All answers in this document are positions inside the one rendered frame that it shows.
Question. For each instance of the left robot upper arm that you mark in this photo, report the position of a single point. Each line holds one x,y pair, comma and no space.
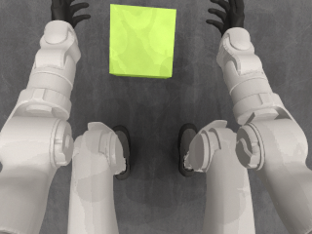
31,151

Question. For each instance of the left robot hand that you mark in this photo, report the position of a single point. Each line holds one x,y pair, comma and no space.
61,10

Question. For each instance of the left robot thigh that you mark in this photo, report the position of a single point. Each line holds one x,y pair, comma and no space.
91,198

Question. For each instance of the right robot upper arm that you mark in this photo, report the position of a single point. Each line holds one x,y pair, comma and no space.
276,150

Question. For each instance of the carton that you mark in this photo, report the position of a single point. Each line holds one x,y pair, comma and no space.
141,41

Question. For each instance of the left robot forearm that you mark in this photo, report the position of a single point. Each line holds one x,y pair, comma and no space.
52,75

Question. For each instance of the right robot hand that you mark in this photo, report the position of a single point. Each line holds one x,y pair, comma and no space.
234,16

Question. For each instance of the right robot foot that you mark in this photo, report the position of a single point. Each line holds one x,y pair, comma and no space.
186,133

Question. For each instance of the right robot forearm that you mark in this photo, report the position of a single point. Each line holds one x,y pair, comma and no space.
246,81

